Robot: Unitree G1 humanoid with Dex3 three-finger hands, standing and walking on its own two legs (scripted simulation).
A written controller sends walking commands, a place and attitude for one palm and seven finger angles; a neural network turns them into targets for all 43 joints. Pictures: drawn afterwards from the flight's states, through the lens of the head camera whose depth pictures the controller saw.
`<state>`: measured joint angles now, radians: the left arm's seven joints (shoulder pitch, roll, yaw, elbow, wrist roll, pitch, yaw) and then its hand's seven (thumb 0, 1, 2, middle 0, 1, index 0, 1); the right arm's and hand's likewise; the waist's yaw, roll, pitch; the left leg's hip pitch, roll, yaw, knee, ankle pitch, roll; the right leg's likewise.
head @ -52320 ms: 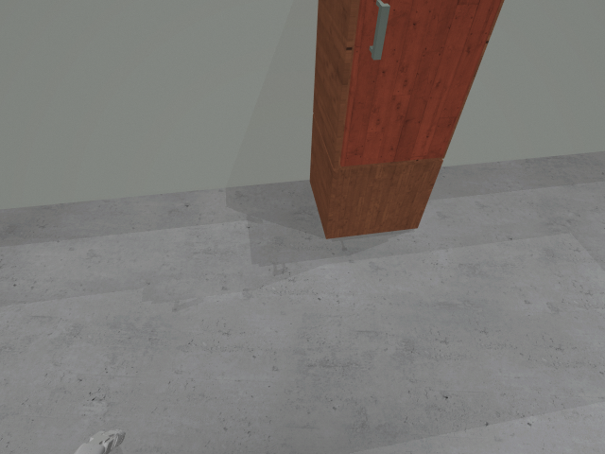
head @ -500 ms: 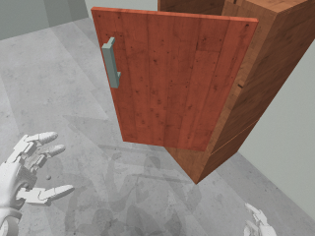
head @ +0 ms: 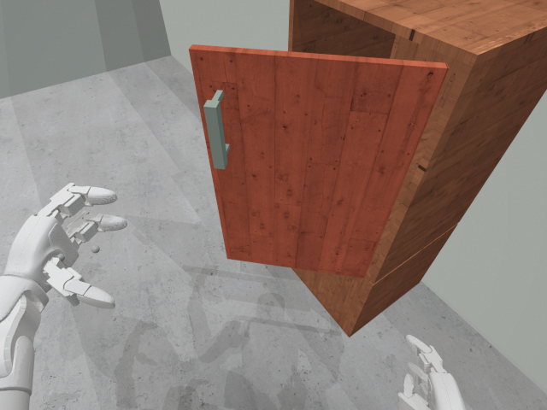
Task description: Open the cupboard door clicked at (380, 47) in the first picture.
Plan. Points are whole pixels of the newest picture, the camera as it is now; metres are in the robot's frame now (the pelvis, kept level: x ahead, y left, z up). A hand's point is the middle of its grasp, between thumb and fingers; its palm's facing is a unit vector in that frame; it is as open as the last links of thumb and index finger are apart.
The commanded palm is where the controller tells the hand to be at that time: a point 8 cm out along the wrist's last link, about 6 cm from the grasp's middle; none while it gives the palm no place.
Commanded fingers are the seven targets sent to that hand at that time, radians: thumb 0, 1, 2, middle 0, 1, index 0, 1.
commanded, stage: raise the hand with hooked fingers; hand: left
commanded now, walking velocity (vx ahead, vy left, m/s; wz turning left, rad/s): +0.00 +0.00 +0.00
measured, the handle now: (219, 130) +0.53 +0.15 +0.13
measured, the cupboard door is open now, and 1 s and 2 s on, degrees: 46 46 46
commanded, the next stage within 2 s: move the hooked fingers beside the handle in 0.62 s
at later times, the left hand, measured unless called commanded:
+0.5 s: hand (96, 216) +0.30 +0.26 +0.15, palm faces +0.04 -1.00 -0.04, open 14.0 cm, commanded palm +0.27 +0.30 +0.16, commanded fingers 0.00 -0.50 0.30 -0.30 -1.20 -0.30 -1.20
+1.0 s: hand (119, 205) +0.33 +0.24 +0.15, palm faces -0.01 -1.00 -0.05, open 14.0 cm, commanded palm +0.30 +0.29 +0.15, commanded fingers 0.00 -0.50 0.30 -0.30 -1.20 -0.30 -1.20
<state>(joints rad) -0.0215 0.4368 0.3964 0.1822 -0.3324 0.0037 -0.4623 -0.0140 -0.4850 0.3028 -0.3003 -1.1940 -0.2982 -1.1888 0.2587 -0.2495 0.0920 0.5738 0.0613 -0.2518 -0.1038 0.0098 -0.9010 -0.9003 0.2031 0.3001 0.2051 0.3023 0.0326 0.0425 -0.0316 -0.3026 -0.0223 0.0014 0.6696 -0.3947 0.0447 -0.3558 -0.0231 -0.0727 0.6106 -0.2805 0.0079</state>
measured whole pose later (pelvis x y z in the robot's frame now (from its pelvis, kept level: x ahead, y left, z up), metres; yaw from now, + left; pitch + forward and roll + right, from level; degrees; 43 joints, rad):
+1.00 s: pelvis +0.00 -0.02 +0.01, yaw +0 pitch +2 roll -1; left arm -0.30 0.48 0.42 0.47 -0.30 -0.02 -0.50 -0.02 -0.50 0.30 -0.30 -1.21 -0.30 -1.20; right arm 0.26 -0.29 0.07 0.61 0.07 -0.21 -0.13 0.01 -0.90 -0.90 0.20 0.30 0.20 0.30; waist 0.01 0.04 -0.01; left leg -0.28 0.00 -0.01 0.60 -0.35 0.01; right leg -0.35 0.00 -0.08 0.57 -0.26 -0.02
